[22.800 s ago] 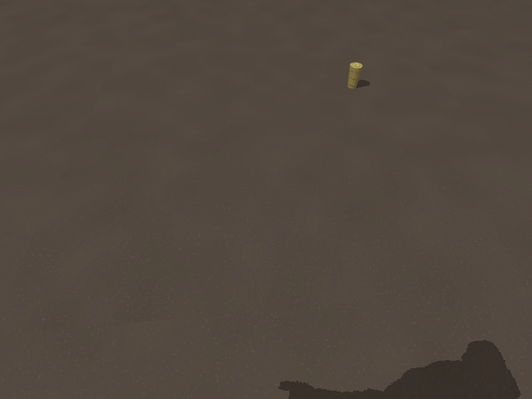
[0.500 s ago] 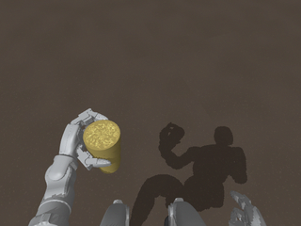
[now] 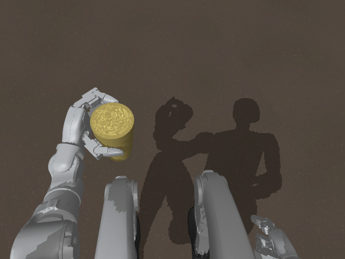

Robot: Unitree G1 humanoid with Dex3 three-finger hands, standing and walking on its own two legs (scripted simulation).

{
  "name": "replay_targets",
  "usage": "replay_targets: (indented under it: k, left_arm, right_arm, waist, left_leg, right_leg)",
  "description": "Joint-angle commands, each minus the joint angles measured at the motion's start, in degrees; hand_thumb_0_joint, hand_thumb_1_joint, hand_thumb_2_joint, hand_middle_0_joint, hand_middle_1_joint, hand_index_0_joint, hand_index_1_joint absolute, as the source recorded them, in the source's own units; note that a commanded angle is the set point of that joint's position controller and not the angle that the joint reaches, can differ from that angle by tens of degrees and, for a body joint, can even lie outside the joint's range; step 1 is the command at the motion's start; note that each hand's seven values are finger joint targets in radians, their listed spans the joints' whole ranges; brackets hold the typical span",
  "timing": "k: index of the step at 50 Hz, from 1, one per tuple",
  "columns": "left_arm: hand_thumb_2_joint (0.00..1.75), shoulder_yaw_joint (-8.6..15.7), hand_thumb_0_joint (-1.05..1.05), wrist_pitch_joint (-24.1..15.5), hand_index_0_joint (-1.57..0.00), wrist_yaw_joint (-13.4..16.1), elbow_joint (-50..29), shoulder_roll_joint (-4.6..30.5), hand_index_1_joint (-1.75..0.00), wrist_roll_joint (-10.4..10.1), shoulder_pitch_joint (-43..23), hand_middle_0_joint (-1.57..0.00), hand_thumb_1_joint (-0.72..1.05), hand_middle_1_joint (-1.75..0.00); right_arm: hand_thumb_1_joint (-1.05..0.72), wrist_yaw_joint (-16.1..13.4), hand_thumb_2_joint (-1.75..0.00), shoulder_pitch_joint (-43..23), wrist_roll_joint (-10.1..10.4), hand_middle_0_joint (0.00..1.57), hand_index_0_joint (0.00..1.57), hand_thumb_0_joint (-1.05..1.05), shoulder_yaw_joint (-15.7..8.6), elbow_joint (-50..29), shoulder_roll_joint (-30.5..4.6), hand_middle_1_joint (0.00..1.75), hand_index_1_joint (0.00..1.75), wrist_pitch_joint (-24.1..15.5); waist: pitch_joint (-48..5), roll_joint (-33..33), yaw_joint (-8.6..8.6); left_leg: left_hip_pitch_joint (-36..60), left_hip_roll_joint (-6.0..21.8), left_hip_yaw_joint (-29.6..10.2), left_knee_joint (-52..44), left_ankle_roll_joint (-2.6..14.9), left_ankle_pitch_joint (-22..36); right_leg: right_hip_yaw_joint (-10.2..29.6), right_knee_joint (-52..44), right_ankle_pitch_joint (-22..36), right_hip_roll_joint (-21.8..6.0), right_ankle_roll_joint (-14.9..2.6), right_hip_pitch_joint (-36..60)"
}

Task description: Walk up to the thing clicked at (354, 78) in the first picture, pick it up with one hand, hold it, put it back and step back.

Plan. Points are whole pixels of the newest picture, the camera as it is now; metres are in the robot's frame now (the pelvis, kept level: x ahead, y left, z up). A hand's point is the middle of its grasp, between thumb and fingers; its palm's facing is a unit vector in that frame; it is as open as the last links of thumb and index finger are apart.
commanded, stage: crouch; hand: left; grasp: from the side
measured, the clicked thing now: (116, 137) +0.39 +0.12 -0.08
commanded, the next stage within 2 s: lower in 1.12 s
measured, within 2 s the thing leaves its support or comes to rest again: neither
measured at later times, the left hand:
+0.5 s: hand (119, 129) +0.45 +0.13 -0.18, palm faces -0.18 -0.98 -0.03, open 11.8 cm
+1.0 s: hand (120, 129) +0.47 +0.14 -0.24, palm faces -0.22 -0.97 -0.03, open 11.9 cm
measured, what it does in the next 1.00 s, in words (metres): lowers itself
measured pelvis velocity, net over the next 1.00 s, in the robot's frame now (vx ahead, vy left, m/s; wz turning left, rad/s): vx -0.02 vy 0.01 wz -0.11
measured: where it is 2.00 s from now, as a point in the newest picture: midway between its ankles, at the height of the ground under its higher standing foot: (165, 250)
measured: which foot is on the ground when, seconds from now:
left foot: down 0.00-1.00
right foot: down 0.00-1.00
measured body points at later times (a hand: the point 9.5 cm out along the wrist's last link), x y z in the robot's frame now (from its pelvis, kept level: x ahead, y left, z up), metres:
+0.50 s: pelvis -0.02 +0.00 -0.12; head +0.19 +0.05 +0.27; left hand +0.45 +0.19 -0.17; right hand +0.05 -0.26 -0.24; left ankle +0.07 +0.13 -0.44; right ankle +0.08 -0.12 -0.44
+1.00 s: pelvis -0.02 +0.01 -0.16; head +0.21 +0.08 +0.22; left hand +0.47 +0.19 -0.23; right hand +0.05 -0.27 -0.25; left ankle +0.07 +0.13 -0.44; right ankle +0.08 -0.12 -0.44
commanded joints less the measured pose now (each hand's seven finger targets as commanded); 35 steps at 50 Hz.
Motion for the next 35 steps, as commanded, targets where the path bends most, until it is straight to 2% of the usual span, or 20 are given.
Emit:
replay_targets:
  k: [1, 3, 4, 7, 10, 15, 16, 18, 19, 20, 21, 22, 24, 26, 27, 30, 31, 33, 34, 35]
  left_arm:
    - [1.23, 3.41, 0.0, -7.64, -1.23, 1.35, -14.26, 9.75, -1.4, -0.39, -24.41, -1.22, 0.12, -1.4]
    - [1.26, 5.12, 0.0, -8.14, -1.23, 2.56, -13.13, 11.54, -1.41, -0.04, -26.05, -1.22, 0.14, -1.41]
    - [1.27, 4.75, 0.0, -8.44, -1.24, 2.73, -14.23, 11.06, -1.43, 0.06, -27.19, -1.24, 0.14, -1.43]
    - [1.27, 6.34, 0.0, -8.11, -1.24, 3.83, -13.74, 14.18, -1.43, 1.12, -28.53, -1.24, 0.09, -1.42]
    - [1.26, 5.13, 0.0, -7.26, -1.25, 4.5, -12.2, 12.66, -1.43, 1.8, -29.92, -1.25, 0.03, -1.42]
    - [1.23, 4.48, 0.0, -5.58, -1.26, 4.67, -6.47, 11.81, -1.42, 2.15, -30.07, -1.25, -0.02, -1.41]
    - [1.24, 3.83, 0.0, -5.44, -1.27, 4.55, -5.18, 10.95, -1.44, 2.07, -29.16, -1.26, -0.03, -1.43]
    - [1.24, 5.15, 0.0, -5.52, -1.29, 4.46, -5.73, 13.46, -1.44, 2.63, -29.82, -1.28, -0.03, -1.44]
    - [1.24, 4.14, 0.0, -5.47, -1.3, 4.29, -6.26, 13.17, -1.45, 3.13, -31.15, -1.29, -0.02, -1.45]
    - [1.24, 4.27, 0.0, -5.11, -1.29, 4.16, -3.46, 12.77, -1.44, 3.21, -28.57, -1.28, -0.01, -1.44]
    - [1.24, 4.28, 0.0, -5.16, -1.31, 4.18, -2.99, 13.06, -1.46, 3.41, -28.72, -1.29, -0.04, -1.46]
    - [1.24, 5.54, 0.0, -5.71, -1.3, 4.49, -6.75, 14.68, -1.45, 3.34, -31.67, -1.29, -0.02, -1.45]
    - [1.23, 6.37, 0.0, -5.54, -1.28, 4.62, -5.37, 15.55, -1.44, 3.3, -30.48, -1.27, -0.01, -1.43]
    - [1.26, 6.86, 0.0, -5.86, -1.28, 4.87, -6.91, 16.25, -1.45, 2.84, -31.47, -1.28, 0.02, -1.44]
    - [1.26, 6.57, 0.0, -5.96, -1.29, 5.03, -7.93, 16.8, -1.46, 3.06, -32.0, -1.29, 0.0, -1.45]
    - [1.25, 4.03, 0.0, -5.61, -1.29, 4.82, -4.72, 13.25, -1.45, 1.56, -31.38, -1.29, -0.02, -1.44]
    - [1.27, 3.04, 0.0, -5.58, -1.31, 4.49, -3.49, 13.24, -1.46, 1.9, -32.28, -1.3, -0.01, -1.46]
    - [1.28, 3.41, 0.0, -5.73, -1.31, 4.13, -1.44, 15.63, -1.47, 2.37, -31.33, -1.31, 0.0, -1.46]
    - [1.29, 2.02, 0.0, -5.97, -1.32, 3.96, -1.17, 15.2, -1.48, 2.73, -31.9, -1.32, -0.03, -1.47]
    - [1.29, 1.99, 0.0, -6.47, -1.33, 3.82, -4.47, 16.02, -1.49, 2.78, -34.44, -1.33, -0.01, -1.48]
  right_arm:
    - [-0.89, -0.18, -0.91, 6.13, -0.67, 0.2, 0.2, 0.0, -4.01, -3.31, -11.29, 0.3, 0.3, -1.61]
    - [-0.9, -0.09, -0.91, 6.16, -1.08, 0.2, 0.2, 0.0, -3.79, -2.55, -11.55, 0.3, 0.3, -1.5]
    - [-0.9, 0.0, -0.91, 6.23, -1.26, 0.2, 0.2, 0.0, -3.55, -2.24, -11.51, 0.3, 0.3, -1.4]
    - [-0.91, -0.09, -0.91, 6.6, -1.57, 0.2, 0.2, 0.0, -3.4, -1.13, -11.8, 0.3, 0.3, -0.91]
    - [-0.92, -0.08, -0.91, 6.64, -1.86, 0.2, 0.2, 0.0, -3.15, -0.88, -11.82, 0.3, 0.3, -0.15]
    - [-0.91, 0.07, -0.91, 6.23, -1.97, 0.2, 0.2, 0.0, -2.52, -0.3, -13.08, 0.3, 0.3, 0.71]
    - [-0.91, 0.24, -0.91, 6.5, -1.96, 0.2, 0.2, 0.0, -2.33, -0.25, -13.33, 0.3, 0.3, 0.87]
    - [-0.91, 0.3, -0.91, 6.55, -2.09, 0.2, 0.2, 0.0, -2.13, -0.19, -14.04, 0.3, 0.3, 1.21]
    - [-0.91, 0.45, -0.91, 7.05, -2.19, 0.2, 0.2, 0.0, -1.97, -0.27, -14.39, 0.3, 0.3, 1.48]
    - [-0.91, 0.55, -0.91, 6.68, -2.16, 0.2, 0.2, 0.0, -1.78, -0.33, -14.71, 0.3, 0.3, 1.55]
    - [-0.91, 0.75, -0.91, 6.87, -2.35, 0.2, 0.2, 0.0, -1.2, -0.71, -14.79, 0.3, 0.3, 1.78]
    - [-0.91, 0.82, -0.91, 7.3, -2.48, 0.2, 0.2, 0.0, -1.28, -0.53, -15.28, 0.3, 0.3, 1.92]
    - [-0.91, 1.0, -0.91, 7.24, -2.75, 0.2, 0.2, 0.0, -0.73, -0.72, -15.34, 0.3, 0.3, 2.38]
    - [-0.91, 1.13, -0.91, 7.6, -3.08, 0.2, 0.2, 0.0, -0.05, -0.75, -15.49, 0.3, 0.3, 2.8]
    - [-0.91, 1.21, -0.91, 7.12, -3.2, 0.2, 0.2, 0.0, 0.11, -0.8, -15.57, 0.3, 0.3, 2.82]
    - [-0.91, 1.58, -0.91, 6.9, -3.54, 0.2, 0.2, 0.0, 1.05, -0.53, -15.86, 0.3, 0.3, 2.9]
    - [-0.91, 1.62, -0.91, 6.72, -3.71, 0.2, 0.2, 0.0, 1.3, -0.44, -16.2, 0.3, 0.3, 3.0]
    - [-0.91, 1.52, -0.91, 5.74, -4.02, 0.2, 0.2, 0.0, 1.71, -0.45, -16.73, 0.3, 0.3, 3.03]
    - [-0.91, 1.65, -0.91, 5.54, -4.33, 0.2, 0.2, 0.0, 1.99, -0.56, -16.75, 0.3, 0.3, 3.09]
    - [-0.91, 1.73, -0.91, 6.25, -4.61, 0.2, 0.2, 0.0, 1.85, -0.13, -17.35, 0.3, 0.3, 3.16]
  waist:
    - [-35.91, 5.31, -1.05]
    - [-37.19, 6.28, -1.2]
    - [-38.14, 7.49, -1.5]
    - [-39.43, 8.31, -1.59]
    - [-38.57, 7.88, -3.02]
    - [-32.1, 6.14, -4.66]
    - [-31.48, 6.0, -4.95]
    - [-32.05, 6.84, -4.32]
    - [-32.2, 8.25, -5.3]
    - [-30.86, 8.01, -4.86]
    - [-31.38, 7.98, -5.86]
    - [-32.63, 8.82, -5.48]
    - [-32.18, 9.59, -5.1]
    - [-32.81, 9.93, -5.93]
    - [-32.46, 10.15, -5.85]
    - [-29.58, 10.11, -7.58]
    - [-27.71, 9.72, -8.49]
    - [-25.63, 8.95, -8.02]
    - [-25.65, 9.12, -8.87]
    - [-27.22, 10.29, -8.86]
  left_leg:
    - [18.12, -2.21, 0.94, -7.43, 1.93, 9.21]
    - [17.27, -2.13, 1.29, -5.09, 1.77, 8.16]
    - [17.38, -2.2, 1.38, -4.53, 1.65, 8.39]
    - [14.05, -2.2, 2.17, -1.54, 1.79, 7.78]
    - [9.87, -2.27, 2.52, 0.83, 1.9, 6.47]
    - [4.75, -2.38, 2.14, 3.73, 2.18, 2.5]
    - [4.12, -2.49, 1.92, 4.19, 2.19, 2.56]
    - [5.17, -2.41, 1.57, 4.91, 1.9, 4.16]
    - [6.22, -2.32, 1.05, 4.97, 1.68, 5.38]
    - [6.25, -2.24, 0.82, 5.26, 1.56, 5.8]
    - [5.26, -2.25, 0.41, 6.12, 1.55, 6.94]
    - [6.32, -2.21, 0.1, 6.41, 1.44, 8.04]
    - [5.79, -2.07, 0.19, 7.46, 1.33, 8.34]
    - [4.28, -2.11, 0.27, 8.89, 1.55, 8.72]
    - [3.87, -2.01, 0.24, 9.09, 1.5, 8.15]
    - [1.52, -2.08, 0.01, 10.77, 1.57, 6.82]
    - [0.33, -1.98, -0.23, 11.02, 1.64, 5.68]
    - [-1.51, -1.85, -0.22, 11.96, 1.84, 4.02]
    - [-1.6, -1.84, -0.39, 12.48, 1.87, 3.51]
    - [0.28, -1.75, -0.72, 12.8, 1.61, 4.88]
  right_leg:
    - [0.47, -8.55, 9.19, 1.48, -2.39, 14.57]
    - [0.53, -6.59, 8.17, 1.45, -2.35, 12.98]
    - [0.28, -5.5, 8.57, 1.43, -2.4, 12.48]
    - [0.43, -3.13, 8.6, 1.29, -2.16, 12.52]
    - [0.49, -1.65, 8.11, 1.19, -1.92, 11.72]
    - [-2.18, 1.27, 5.15, 1.61, -1.91, 5.71]
    - [-2.84, 2.0, 5.51, 1.68, -1.93, 5.51]
    - [-3.94, 4.01, 7.01, 1.82, -2.14, 3.45]
    - [-4.57, 5.12, 8.32, 1.82, -2.27, 2.5]
    - [-4.88, 6.03, 8.41, 1.79, -2.34, 1.4]
    - [-5.17, 6.63, 9.65, 1.85, -2.24, 2.56]
    - [-5.33, 7.32, 10.76, 1.8, -2.29, 1.98]
    - [-5.38, 8.03, 10.81, 1.96, -2.26, 2.04]
    - [-5.26, 8.31, 11.78, 1.98, -1.97, 4.24]
    - [-5.37, 8.6, 11.22, 2.12, -2.0, 3.72]
    - [-5.74, 8.8, 10.89, 2.41, -1.82, 3.16]
    - [-6.12, 8.76, 10.1, 2.43, -1.74, 2.2]
    - [-6.32, 8.92, 8.59, 2.58, -1.64, 1.47]
    - [-6.51, 8.85, 8.41, 2.74, -1.52, 1.61]
    - [-6.86, 9.48, 9.82, 2.71, -1.64, 1.44]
